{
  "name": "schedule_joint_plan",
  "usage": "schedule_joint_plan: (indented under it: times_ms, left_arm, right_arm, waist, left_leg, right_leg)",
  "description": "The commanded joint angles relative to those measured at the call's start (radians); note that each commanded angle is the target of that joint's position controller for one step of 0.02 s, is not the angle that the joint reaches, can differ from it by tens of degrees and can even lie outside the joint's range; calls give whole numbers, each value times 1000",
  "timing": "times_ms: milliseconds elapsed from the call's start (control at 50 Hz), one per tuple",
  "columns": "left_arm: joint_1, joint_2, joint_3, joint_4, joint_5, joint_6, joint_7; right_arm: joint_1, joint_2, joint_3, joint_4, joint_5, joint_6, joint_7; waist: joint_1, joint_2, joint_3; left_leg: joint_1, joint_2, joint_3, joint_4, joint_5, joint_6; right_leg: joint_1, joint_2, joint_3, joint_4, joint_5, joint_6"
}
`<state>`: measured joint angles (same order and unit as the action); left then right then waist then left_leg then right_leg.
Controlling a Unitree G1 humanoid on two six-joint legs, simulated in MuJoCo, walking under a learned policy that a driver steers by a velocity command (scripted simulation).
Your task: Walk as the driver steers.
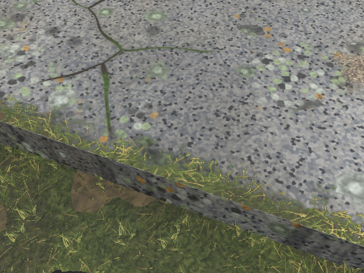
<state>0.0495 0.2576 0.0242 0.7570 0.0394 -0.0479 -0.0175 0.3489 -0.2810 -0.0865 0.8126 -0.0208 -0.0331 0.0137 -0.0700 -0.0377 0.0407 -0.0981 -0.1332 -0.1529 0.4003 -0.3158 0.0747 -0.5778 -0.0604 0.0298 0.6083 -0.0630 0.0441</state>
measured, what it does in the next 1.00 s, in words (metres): walks ahead: right foot, then left foot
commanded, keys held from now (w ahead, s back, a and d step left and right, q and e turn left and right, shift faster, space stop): q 0.22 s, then e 0.78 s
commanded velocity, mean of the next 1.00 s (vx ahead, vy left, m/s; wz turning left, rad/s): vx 0.07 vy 0.00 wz -0.06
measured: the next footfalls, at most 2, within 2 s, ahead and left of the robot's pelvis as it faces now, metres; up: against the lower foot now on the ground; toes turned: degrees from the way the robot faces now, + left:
right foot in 0.06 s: +0.20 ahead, -0.12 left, +0.00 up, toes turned +3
left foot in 0.44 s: +0.14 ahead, +0.10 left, +0.00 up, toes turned +8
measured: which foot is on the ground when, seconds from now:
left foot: down 0.00-0.06, up 0.08-0.42, down 0.44-0.82, up 0.84-1.00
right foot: up 0.00-0.04, down 0.06-0.46, up 0.48-0.78, down 0.80-1.00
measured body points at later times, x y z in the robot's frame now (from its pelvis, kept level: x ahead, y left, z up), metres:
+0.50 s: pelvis +0.10 -0.01 +0.00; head +0.11 +0.00 +0.45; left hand +0.13 +0.25 -0.14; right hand +0.28 -0.24 -0.11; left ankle +0.10 +0.10 -0.74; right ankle +0.16 -0.12 -0.73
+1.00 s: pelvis +0.10 -0.07 +0.00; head +0.14 -0.11 +0.45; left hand +0.28 +0.20 -0.08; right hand +0.22 -0.38 -0.11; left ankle +0.11 +0.09 -0.65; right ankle +0.11 -0.15 -0.74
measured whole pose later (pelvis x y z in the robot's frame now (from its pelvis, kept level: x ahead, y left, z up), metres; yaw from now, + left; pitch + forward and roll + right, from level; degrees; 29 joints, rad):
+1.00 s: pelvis +0.10 -0.07 +0.00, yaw -9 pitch +3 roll +2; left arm 0.19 0.30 0.06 0.71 0.00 0.00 0.01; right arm 0.09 -0.32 -0.09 0.77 -0.01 0.02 -0.06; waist 0.01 0.03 0.04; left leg -0.56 0.01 -0.04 1.11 -0.39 -0.07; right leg -0.31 0.04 0.03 0.48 -0.21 -0.07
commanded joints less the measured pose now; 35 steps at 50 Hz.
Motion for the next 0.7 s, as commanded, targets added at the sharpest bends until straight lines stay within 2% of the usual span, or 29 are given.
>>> schedule_joint_plan:
  times_ms: [20, 40, 60, 80, 100, 120, 140, 160, 180, 220, 280, 320, 360, 380, 400, 420, 440, 460, 480, 500, 520, 540, 560, 580, 620, 660, 700]
  left_arm:
    - [94, 145, 39, -44, -3, -30, 19]
    - [182, 159, 44, -26, 5, -45, 29]
    - [295, 235, 58, -27, 20, -58, 40]
    - [261, 315, 76, -50, 11, -37, 38]
    - [239, 240, 69, -55, -18, -16, 31]
    - [202, 144, 42, -71, -24, -9, 32]
    - [162, 103, 27, -71, -21, -1, 35]
    - [146, 100, 24, -71, -18, 5, 41]
    - [141, 113, 27, -66, -17, 8, 45]
    - [159, 125, 33, -57, -15, 8, 44]
    - [186, 128, 33, -31, -18, 4, 37]
    - [159, 115, 25, -22, -17, 6, 27]
    - [158, 105, 17, -2, -15, 12, 14]
    - [161, 111, 17, 8, -17, 19, 9]
    - [152, 123, 18, 13, -27, 26, 4]
    - [175, 131, 21, 22, -29, 32, -2]
    - [200, 102, 16, 13, -30, 29, -13]
    - [204, 108, 22, 6, -50, 13, 4]
    - [177, 133, 25, 0, -49, 15, 20]
    - [146, 155, 37, -4, -50, 18, 32]
    - [143, 147, 45, -1, -52, 23, 40]
    - [147, 149, 53, 0, -51, 32, 48]
    - [163, 148, 61, -3, -50, 43, 49]
    - [186, 140, 67, -1, -57, 52, 48]
    - [197, 112, 67, -7, -60, 62, 45]
    - [164, 84, 57, -24, -57, 67, 35]
    - [135, 82, 51, -47, -60, 69, 15]
  right_arm:
    - [-32, -175, -45, -68, -4, -2, -18]
    - [-62, -165, -41, -77, 10, -7, -17]
    - [-48, -100, -22, -114, 27, -15, -16]
    - [150, -40, -14, -115, 53, -2, -29]
    - [173, -118, -21, -65, 7, 22, -37]
    - [93, -141, -29, -60, -9, 35, -29]
    - [35, -132, -28, -67, -10, 44, -17]
    - [0, -121, -27, -78, -11, 55, -4]
    - [7, -110, -23, -76, -12, 69, 8]
    - [3, -96, -16, -82, -3, 81, 17]
    - [-31, -57, 6, -91, -8, 87, 16]
    - [-44, -32, 25, -86, -6, 90, 12]
    - [-61, -23, 41, -71, -4, 91, 3]
    - [-61, -23, 46, -62, -5, 90, -2]
    - [-48, -24, 50, -51, -10, 84, -8]
    - [-56, -54, 48, -51, -18, 76, -14]
    - [-59, -119, 39, -60, -32, 63, -25]
    - [-161, -243, -4, -90, 12, 81, -50]
    - [-190, -205, -4, -95, 16, 81, -57]
    - [-224, -174, 0, -112, 13, 70, -61]
    - [-232, -169, -3, -111, 8, 59, -66]
    - [-218, -163, -5, -109, 7, 46, -71]
    - [-195, -145, -2, -103, 8, 31, -73]
    - [-191, -131, 1, -100, 13, 23, -75]
    - [-238, -121, -1, -105, 26, 17, -77]
    - [-277, -131, -7, -107, 24, 26, -76]
    - [-268, -156, -19, -103, 18, 39, -74]
  waist:
    - [76, 141, -78]
    - [129, 107, -111]
    - [154, -26, -240]
    - [57, -262, -359]
    - [50, -160, -354]
    - [64, -62, -240]
    - [62, -40, -163]
    - [63, -93, -118]
    - [57, -132, -99]
    - [54, -117, -116]
    - [59, -110, -132]
    - [52, -131, -135]
    - [61, -153, -131]
    - [59, -146, -122]
    - [38, -121, -105]
    - [32, -76, -78]
    - [50, 33, -86]
    - [121, 190, -68]
    - [91, 234, -72]
    - [77, 222, -21]
    - [69, 239, 0]
    - [53, 259, 3]
    - [48, 245, -10]
    - [58, 202, -27]
    - [80, 159, -53]
    - [75, 161, -70]
    - [55, 178, -103]
  left_leg:
    - [-22, 214, -192, 112, 664, 52]
    - [-48, 156, -167, 243, 650, 24]
    - [-145, 86, -85, 498, 391, -11]
    - [-366, -60, 51, 732, -366, -36]
    - [-417, 27, 56, 833, -342, -34]
    - [-421, 56, 57, 843, -272, -42]
    - [-421, 85, 70, 811, -216, -56]
    - [-422, 108, 80, 785, -177, -71]
    - [-394, 107, 96, 776, -152, -87]
    - [-365, 103, 115, 734, -128, -100]
    - [-311, 98, 108, 595, -108, -93]
    - [-220, 105, 119, 436, -69, -82]
    - [-134, 107, 152, 280, -39, -78]
    - [-92, 103, 170, 192, -2, -77]
    - [-14, 101, 181, 64, 85, -69]
    - [52, 127, 145, -58, 167, -58]
    - [102, 279, -8, -120, 171, -34]
    - [-16, 364, -67, -70, 180, 54]
    - [-154, 391, -75, -107, -14, 112]
    - [-171, 376, -75, -135, -85, 112]
    - [-151, 380, -72, -136, -49, 107]
    - [-115, 418, -92, -134, 78, 126]
    - [-76, 468, -109, -112, 276, 161]
    - [-51, 487, -92, -91, 428, 181]
    - [-12, 463, -14, -74, 494, 159]
    - [-26, 429, 63, -55, 508, 137]
    - [-22, 428, 101, -32, 542, 134]
  right_leg:
    - [235, 60, -5, -97, -37, -34]
    - [362, 36, 0, -193, 61, -53]
    - [577, -192, 180, -179, 274, -101]
    - [762, -463, 485, -181, 599, -245]
    - [697, -442, 541, -187, 496, -285]
    - [591, -368, 391, -213, 392, -263]
    - [514, -302, 262, -244, 322, -230]
    - [471, -257, 175, -269, 306, -213]
    - [427, -226, 109, -283, 330, -211]
    - [418, -220, 48, -284, 384, -225]
    - [396, -226, 27, -288, 413, -253]
    - [355, -200, 0, -295, 349, -241]
    - [337, -172, 10, -296, 262, -230]
    - [330, -158, 23, -285, 204, -220]
    - [290, -142, 31, -263, 139, -197]
    - [236, -131, 50, -254, 68, -151]
    - [192, -90, 37, -198, -22, -96]
    - [176, 11, -62, -130, -292, -63]
    - [254, 32, -86, -45, -339, -41]
    - [212, 50, -87, 30, -315, -35]
    - [152, 57, -86, 99, -327, -35]
    - [84, 51, -65, 207, -400, -29]
    - [25, 31, -22, 350, -483, -17]
    - [-6, 27, 2, 448, -515, -5]
    - [-28, 2, 4, 440, -463, 13]
    - [31, -5, -37, 336, -408, 28]
    - [105, 9, -76, 228, -362, 23]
